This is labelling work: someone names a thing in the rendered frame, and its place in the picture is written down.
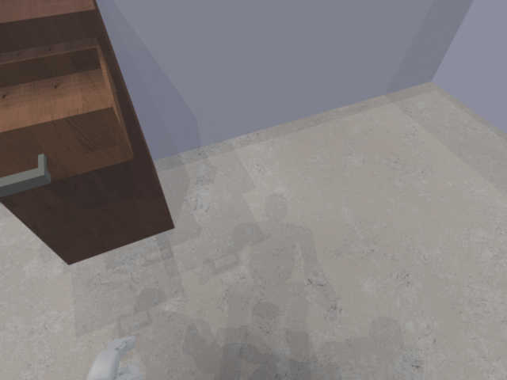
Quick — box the cabinet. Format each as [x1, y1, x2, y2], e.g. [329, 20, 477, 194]
[0, 0, 175, 265]

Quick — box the handle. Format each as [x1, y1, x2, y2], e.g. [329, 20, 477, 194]
[0, 154, 51, 197]

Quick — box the robot left hand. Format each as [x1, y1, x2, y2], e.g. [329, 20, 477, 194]
[86, 336, 143, 380]

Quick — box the drawer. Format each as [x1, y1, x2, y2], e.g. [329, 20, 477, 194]
[0, 45, 134, 182]

